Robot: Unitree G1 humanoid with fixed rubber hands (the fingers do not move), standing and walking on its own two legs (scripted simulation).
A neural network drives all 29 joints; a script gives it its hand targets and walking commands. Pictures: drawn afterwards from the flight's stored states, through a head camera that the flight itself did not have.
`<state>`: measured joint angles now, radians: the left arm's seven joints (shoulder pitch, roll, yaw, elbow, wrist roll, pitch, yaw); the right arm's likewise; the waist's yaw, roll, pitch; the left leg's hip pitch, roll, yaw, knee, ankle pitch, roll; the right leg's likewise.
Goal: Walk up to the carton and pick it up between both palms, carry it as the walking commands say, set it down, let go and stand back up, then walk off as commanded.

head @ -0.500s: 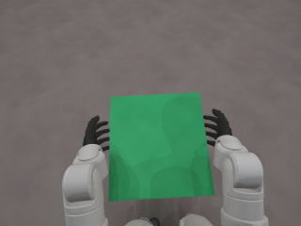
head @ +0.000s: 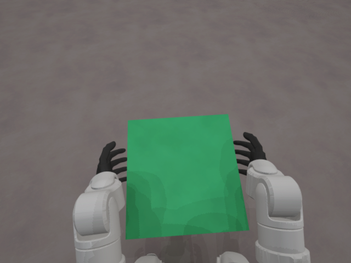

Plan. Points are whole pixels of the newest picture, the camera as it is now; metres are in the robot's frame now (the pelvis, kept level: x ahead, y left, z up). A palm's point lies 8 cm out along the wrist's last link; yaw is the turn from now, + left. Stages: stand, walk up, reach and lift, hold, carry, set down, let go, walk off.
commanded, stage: carry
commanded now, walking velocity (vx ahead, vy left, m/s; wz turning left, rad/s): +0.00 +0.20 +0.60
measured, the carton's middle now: (181, 178) +0.31 +0.01 -0.01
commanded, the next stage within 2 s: none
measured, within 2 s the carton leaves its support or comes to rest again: neither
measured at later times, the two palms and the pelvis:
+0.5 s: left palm out of the picture +0.17 +0.40 +0.11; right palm (129, 172) +0.26 +0.11 +0.12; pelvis -0.04 +0.18 +0.00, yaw +19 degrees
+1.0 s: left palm out of the picture +0.04 +0.55 +0.13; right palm (15, 221) +0.18 +0.28 +0.12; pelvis -0.12 +0.31 +0.02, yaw +26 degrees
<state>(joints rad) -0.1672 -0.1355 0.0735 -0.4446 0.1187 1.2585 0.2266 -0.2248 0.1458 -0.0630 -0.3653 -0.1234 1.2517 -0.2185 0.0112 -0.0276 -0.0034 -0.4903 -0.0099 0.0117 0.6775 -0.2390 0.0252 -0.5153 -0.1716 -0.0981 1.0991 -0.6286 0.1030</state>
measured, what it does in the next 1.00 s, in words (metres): steps to the left, turning left: right foot, then left foot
